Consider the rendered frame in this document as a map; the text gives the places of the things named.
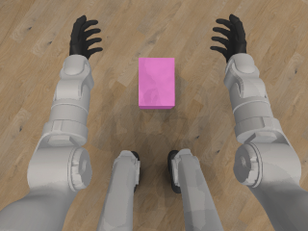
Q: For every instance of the right robot upper arm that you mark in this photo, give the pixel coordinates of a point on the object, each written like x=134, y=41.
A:
x=271, y=170

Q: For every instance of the robot shin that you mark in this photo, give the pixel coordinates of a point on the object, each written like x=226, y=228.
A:
x=183, y=152
x=124, y=153

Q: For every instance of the right robot shin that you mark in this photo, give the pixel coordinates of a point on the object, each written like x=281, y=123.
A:
x=183, y=152

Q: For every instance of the robot right forearm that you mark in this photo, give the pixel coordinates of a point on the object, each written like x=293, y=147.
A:
x=250, y=103

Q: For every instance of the robot left forearm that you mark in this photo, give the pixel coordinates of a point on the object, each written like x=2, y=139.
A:
x=67, y=124

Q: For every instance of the left robot upper arm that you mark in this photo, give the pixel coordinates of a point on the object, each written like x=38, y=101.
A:
x=56, y=174

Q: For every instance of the robot left hand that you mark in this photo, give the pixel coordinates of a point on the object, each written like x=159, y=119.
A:
x=79, y=44

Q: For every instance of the robot right hand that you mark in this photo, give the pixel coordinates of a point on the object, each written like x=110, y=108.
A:
x=236, y=43

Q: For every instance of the carton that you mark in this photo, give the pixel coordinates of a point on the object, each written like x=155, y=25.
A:
x=156, y=83

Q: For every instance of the left robot shin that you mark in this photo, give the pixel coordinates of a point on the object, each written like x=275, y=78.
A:
x=124, y=153

